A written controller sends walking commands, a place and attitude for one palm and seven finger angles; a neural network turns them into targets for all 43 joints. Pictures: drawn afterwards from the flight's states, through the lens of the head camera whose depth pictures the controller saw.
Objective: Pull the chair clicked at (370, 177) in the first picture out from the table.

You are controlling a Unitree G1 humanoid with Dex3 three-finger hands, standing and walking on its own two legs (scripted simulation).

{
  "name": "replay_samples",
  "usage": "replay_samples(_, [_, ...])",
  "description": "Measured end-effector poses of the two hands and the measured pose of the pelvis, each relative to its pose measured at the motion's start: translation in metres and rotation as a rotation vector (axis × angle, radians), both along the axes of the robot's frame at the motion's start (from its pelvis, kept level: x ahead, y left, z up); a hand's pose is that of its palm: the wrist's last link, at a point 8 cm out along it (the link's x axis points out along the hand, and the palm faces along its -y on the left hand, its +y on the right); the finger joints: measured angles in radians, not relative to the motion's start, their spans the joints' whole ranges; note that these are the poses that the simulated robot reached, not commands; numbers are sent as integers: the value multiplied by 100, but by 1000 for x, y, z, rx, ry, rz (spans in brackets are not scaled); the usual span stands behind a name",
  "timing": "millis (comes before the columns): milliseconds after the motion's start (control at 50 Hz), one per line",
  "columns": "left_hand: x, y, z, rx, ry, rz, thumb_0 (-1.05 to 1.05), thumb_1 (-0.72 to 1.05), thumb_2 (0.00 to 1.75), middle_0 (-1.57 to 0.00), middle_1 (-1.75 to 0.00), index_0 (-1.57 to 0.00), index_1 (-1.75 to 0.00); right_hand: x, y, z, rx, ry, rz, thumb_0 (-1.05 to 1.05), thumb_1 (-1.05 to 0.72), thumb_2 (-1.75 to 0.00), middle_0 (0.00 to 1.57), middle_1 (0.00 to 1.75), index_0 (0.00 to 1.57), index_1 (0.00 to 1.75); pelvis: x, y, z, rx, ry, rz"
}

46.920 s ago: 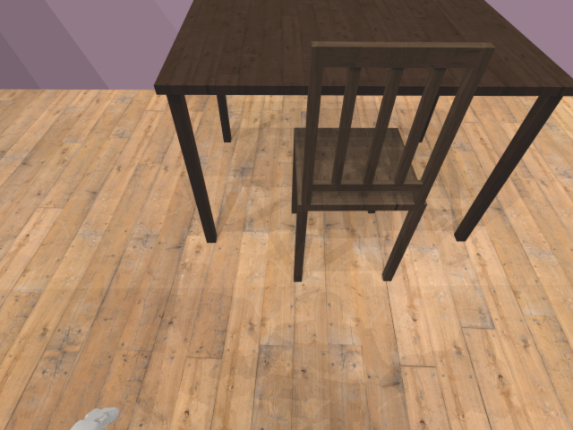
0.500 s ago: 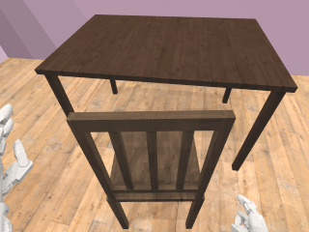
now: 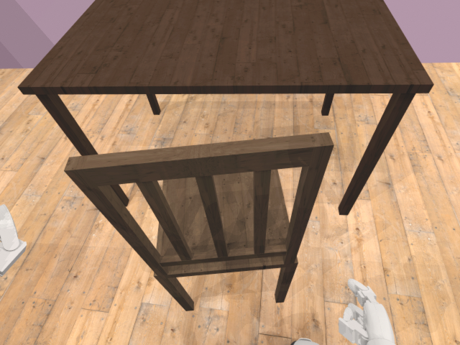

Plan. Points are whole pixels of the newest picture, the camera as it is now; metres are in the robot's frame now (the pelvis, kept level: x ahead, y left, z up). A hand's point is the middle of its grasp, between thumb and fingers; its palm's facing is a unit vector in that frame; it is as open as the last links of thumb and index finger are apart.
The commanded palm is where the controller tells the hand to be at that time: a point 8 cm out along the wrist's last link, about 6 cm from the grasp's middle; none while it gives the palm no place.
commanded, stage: step back with the hand held close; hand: left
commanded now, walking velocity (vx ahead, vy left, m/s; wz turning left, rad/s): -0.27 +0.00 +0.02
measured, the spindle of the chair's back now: (215, 221) +0.35 +0.07 -0.04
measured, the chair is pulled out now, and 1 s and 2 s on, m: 0.25 0.25 0.25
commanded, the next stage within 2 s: none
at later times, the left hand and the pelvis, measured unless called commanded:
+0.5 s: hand out of the picture +0.15 +0.26 +0.18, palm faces +0.53 -0.71 -0.46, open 7.4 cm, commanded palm +0.09 +0.29 +0.19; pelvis -0.05 -0.01 -0.01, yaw +0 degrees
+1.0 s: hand (11, 271) +0.17 +0.25 +0.18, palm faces +0.49 -0.72 -0.48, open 7.4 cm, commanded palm +0.10 +0.29 +0.19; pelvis -0.03 -0.01 -0.01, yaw +1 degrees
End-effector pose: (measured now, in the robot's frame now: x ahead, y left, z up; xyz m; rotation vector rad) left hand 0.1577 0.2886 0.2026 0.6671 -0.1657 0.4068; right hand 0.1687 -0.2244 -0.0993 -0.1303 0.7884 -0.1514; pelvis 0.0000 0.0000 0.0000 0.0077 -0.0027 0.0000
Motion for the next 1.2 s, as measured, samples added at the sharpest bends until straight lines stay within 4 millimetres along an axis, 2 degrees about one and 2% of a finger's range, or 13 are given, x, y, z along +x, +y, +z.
replay_samples(120, [-19, -1, -3, -14, -14, 62, 1, 89, 90, -21, -30, -22, -30, -13, -14, -3, -9, 2, -13, 1, -91, -90, 20, 30, 20, 30, -15, -7, -2, 8, 5, 7])
replay_samples(240, [-39, -5, -14, -61, -15, 70, 1, 89, 90, -21, -30, -22, -30, -28, -27, 6, -53, -29, -16, 1, -91, -90, 20, 30, 20, 30, -31, -11, -4, 15, 5, 6])
replay_samples(360, [-54, -3, -10, -64, -75, 73, 1, 89, 90, -21, -30, -22, -30, -42, -33, 15, -89, -58, -6, 1, -91, -90, 20, 30, 20, 30, -41, -12, -5, 13, -2, 6])
replay_samples(480, [-58, 2, -8, -66, -120, 78, 1, 89, 90, -21, -30, -21, -30, -54, -31, 15, -92, -58, 12, 1, -91, -90, 20, 30, 20, 30, -48, -11, -5, 8, 1, 8])
replay_samples(640, [-53, 0, -14, -54, -90, 44, 1, 89, 90, -21, -30, -21, -30, -64, -23, 8, -77, -18, 21, 1, -91, -90, 20, 30, 20, 30, -52, -10, -8, 17, 11, 10])
replay_samples(820, [-46, -1, -9, -33, -117, 24, 1, 89, 90, -21, -30, -22, -30, -58, -20, 4, -85, 16, 34, 1, -91, -90, 21, 30, 20, 30, -46, -10, -9, 7, 36, 12])
replay_samples(1040, [-30, -5, -10, -43, -127, -2, 1, 89, 90, -21, -30, -21, -30, -30, -25, 11, -93, -17, 27, 1, -91, -90, 20, 30, 20, 30, -34, -12, -9, 0, 47, 19])
replay_samples(1200, [-34, -2, -9, -13, -108, -32, 1, 89, 90, -21, -30, -22, -30, -26, -24, 21, -109, -43, 15, 1, -91, -90, 20, 30, 20, 30, -36, -11, -9, 3, 46, 13])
